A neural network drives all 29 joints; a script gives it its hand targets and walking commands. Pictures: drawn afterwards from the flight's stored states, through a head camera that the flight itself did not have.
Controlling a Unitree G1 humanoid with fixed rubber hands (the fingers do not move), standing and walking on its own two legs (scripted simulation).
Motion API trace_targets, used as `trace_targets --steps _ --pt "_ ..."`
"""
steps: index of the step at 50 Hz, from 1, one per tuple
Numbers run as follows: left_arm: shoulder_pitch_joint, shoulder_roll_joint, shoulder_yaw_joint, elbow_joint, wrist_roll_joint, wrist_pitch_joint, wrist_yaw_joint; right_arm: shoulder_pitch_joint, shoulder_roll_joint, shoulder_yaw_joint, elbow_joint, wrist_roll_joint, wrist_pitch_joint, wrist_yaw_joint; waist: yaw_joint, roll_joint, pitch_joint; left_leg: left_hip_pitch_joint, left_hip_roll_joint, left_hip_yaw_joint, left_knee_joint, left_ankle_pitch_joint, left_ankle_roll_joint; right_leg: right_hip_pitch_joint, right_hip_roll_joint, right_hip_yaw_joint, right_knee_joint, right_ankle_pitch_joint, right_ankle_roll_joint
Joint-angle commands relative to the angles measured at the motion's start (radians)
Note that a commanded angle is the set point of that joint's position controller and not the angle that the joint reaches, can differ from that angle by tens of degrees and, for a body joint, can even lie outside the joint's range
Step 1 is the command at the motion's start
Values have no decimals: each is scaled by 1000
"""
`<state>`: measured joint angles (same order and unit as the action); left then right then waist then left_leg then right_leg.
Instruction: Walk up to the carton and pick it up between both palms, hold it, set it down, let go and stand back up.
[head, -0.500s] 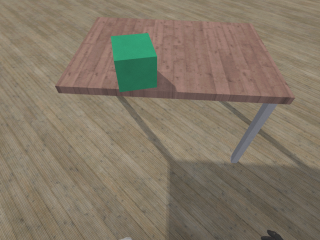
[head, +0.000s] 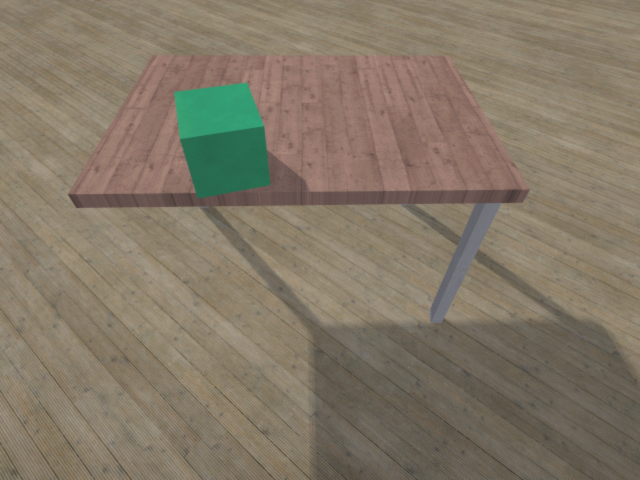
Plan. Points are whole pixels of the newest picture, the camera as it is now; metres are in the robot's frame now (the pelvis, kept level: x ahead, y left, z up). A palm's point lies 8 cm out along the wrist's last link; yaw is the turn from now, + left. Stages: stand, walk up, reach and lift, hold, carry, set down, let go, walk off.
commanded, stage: walk up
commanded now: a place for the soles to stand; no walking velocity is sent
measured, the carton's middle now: (223, 139) +0.81 +0.22 -0.02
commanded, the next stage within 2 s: none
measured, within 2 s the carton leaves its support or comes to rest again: neither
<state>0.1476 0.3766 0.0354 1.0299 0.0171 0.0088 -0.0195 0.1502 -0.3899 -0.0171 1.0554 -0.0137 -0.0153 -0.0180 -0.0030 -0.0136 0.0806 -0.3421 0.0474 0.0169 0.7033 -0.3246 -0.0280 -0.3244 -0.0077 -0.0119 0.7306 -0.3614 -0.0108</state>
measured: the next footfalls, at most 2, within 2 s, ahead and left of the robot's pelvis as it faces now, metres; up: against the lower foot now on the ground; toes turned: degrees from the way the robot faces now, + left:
left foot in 0.68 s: +0.21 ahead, +0.23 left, +0.00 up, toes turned +9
right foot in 1.14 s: +0.43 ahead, +0.07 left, +0.00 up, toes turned -4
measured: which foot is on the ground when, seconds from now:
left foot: down 0.00-0.42, up 0.44-0.66, down 0.68-1.00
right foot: down 0.00-0.74, up 0.76-1.00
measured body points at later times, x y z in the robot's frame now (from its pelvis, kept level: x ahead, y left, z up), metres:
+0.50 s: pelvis +0.03 +0.01 +0.02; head +0.03 +0.00 +0.47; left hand +0.12 +0.32 -0.10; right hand +0.11 -0.30 -0.11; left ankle +0.03 +0.15 -0.69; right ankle +0.02 -0.11 -0.72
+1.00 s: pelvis +0.18 +0.13 +0.02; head +0.18 +0.13 +0.47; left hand +0.19 +0.46 -0.10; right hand +0.25 -0.18 -0.10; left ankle +0.17 +0.22 -0.72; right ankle +0.26 +0.01 -0.68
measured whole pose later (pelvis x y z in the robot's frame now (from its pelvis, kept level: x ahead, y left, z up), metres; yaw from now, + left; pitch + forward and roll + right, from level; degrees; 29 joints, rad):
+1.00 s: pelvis +0.18 +0.13 +0.02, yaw +5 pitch -2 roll +1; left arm 0.32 0.41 0.04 0.96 0.01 -0.05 -0.04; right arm 0.30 -0.40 -0.06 0.89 -0.02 -0.03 0.07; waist -0.04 -0.01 0.04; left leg -0.21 -0.03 0.09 0.54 -0.29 0.06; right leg -0.48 -0.08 -0.05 0.85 -0.34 -0.01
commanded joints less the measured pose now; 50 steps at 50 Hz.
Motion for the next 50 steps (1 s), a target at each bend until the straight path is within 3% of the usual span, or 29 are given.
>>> trace_targets --steps 1,4,6,9,12,15,16,18,19,20,21,22,23,25,28,30,31,32,34,35,36,37,38,39,41,45,47,48,50 --pt "-80 282 65 -53 -9 -42 9 -54 -174 -36 -48 3 -19 -7 -15 -69 -32 53 -8 -27 -40 -78 52 -52 -241 332 -384 24 -143" --pt "-149 224 39 -61 -11 -32 13 12 -184 -36 -10 0 -32 -1 -44 -85 -97 181 11 -80 -199 114 69 -51 -149 167 -307 59 -69" --pt "-93 216 45 -30 -15 -17 12 -52 -234 -43 -21 -1 -31 0 14 -21 -66 64 75 -179 -300 -87 98 7 -68 102 -290 -68 -24" --pt "-116 223 56 -30 -5 -20 8 -58 -187 -34 -8 -1 -26 -2 5 -12 -52 55 20 -86 -279 -8 72 42 -104 147 -340 -97 -44" --pt "-100 203 47 -17 -19 -22 9 -74 -195 -30 0 -5 -33 3 5 -25 -79 137 24 -95 -269 47 71 11 -108 170 -399 -83 -39" --pt "-149 197 43 -26 -8 -32 11 -58 -176 -24 15 11 -36 1 -5 -92 -66 120 37 -91 -293 154 60 87 -110 126 -357 116 -36" --pt "-156 189 38 -31 -22 -32 15 -45 -181 -26 15 2 -42 -4 -16 -7 -118 160 52 -103 -310 273 70 108 -110 115 -318 213 -36" --pt "-88 182 48 2 -15 -30 16 -82 -189 -23 10 7 -44 -5 10 34 -205 183 62 -91 -265 361 72 183 -106 82 -306 342 -30" --pt "-122 183 40 -9 -25 -28 15 -56 -176 -22 9 7 -42 -7 3 -10 -179 185 58 -98 -281 392 68 181 -116 96 -314 370 -28" --pt "32 275 79 -29 -29 -60 12 -38 -264 -65 -62 -11 -33 33 41 51 -257 90 17 -85 -181 8 111 321 -143 151 -330 -5 -72" --pt "117 333 100 11 -17 -66 13 -94 -228 -68 -84 -22 -15 49 83 -39 -173 -173 -38 -12 -41 -202 80 439 -247 320 -446 -311 -127" --pt "151 400 126 -6 -8 -74 22 -153 -224 -65 -138 -37 0 59 109 -125 -49 -367 8 -54 163 -191 59 392 -392 508 -545 -466 -205" --pt "129 417 131 -30 -12 -84 32 -148 -213 -63 -142 -38 0 65 104 -87 1 -422 27 -135 213 -139 61 342 -446 572 -583 -504 -254" --pt "54 341 113 -66 -14 -96 38 -89 -221 -80 -133 -37 -12 84 32 19 45 -409 57 -130 226 -50 39 296 -396 418 -558 -291 -243" --pt "47 326 110 -92 -10 -112 18 -57 -201 -88 -160 -27 -12 113 16 -123 36 -260 68 -74 104 -38 18 186 -301 184 -541 -127 -197" --pt "31 334 112 -116 3 -117 16 -54 -196 -97 -178 -23 -16 119 9 -226 40 -196 80 -57 41 10 16 127 -288 118 -508 -45 -184" --pt "16 342 110 -134 0 -120 13 -54 -191 -104 -174 -23 -21 129 -10 -160 48 -99 68 -50 -45 53 26 49 -280 92 -498 -34 -175" --pt "-22 355 102 -157 4 -111 11 24 -230 -119 -155 -23 -15 131 -54 -154 -40 51 19 63 -64 57 26 44 -248 33 -401 -24 -154" --pt "41 306 87 -141 -9 -104 9 66 -221 -129 -143 -30 -18 122 -63 -49 -56 185 -46 109 -139 79 46 -21 -206 -44 -203 223 -118" --pt "75 262 68 -165 -1 -95 5 188 -271 -151 -118 -28 -22 109 -126 49 -144 383 -43 49 -142 2 64 -113 -157 -57 7 195 -99" --pt "79 216 44 -180 -24 -92 1 245 -376 -183 -123 -34 -27 94 -155 310 -141 421 177 -391 -389 -281 161 -289 -9 -128 352 61 -39" --pt "91 256 63 -186 -36 -91 11 246 -426 -179 -147 -3 -26 92 -139 386 -163 393 308 -636 -504 -335 273 -340 24 -22 469 -196 -69" --pt "89 275 52 -184 -34 -89 24 186 -395 -169 -176 4 -26 81 -100 248 -121 323 349 -603 -502 -386 307 -385 -39 48 540 -183 -70" --pt "162 282 61 -154 -37 -85 21 136 -358 -160 -194 0 -28 76 -53 163 -84 278 301 -505 -467 -423 291 -368 -67 69 514 -134 -60" --pt "187 286 52 -120 -25 -89 15 63 -293 -124 -212 5 -34 63 -17 113 -2 112 228 -366 -468 -318 223 -285 -103 92 386 -66 -36" --pt "224 280 68 -115 -8 -83 -1 113 -299 -119 -230 2 -46 69 -27 147 -39 103 201 -231 -458 -223 255 -189 -86 5 198 -11 7" --pt "182 245 64 -140 -3 -85 -5 161 -270 -109 -235 5 -48 72 -55 183 -14 148 242 -273 -479 -225 285 -253 -106 -17 133 27 -6" --pt "144 260 69 -144 -9 -87 -5 140 -284 -114 -248 -1 -44 76 -63 186 1 133 207 -230 -464 -202 280 -236 -98 -31 90 54 8" --pt "139 234 75 -163 -11 -97 -7 115 -266 -97 -266 -2 -40 78 -46 138 76 33 222 -223 -488 -195 277 -200 -93 -29 23 95 4"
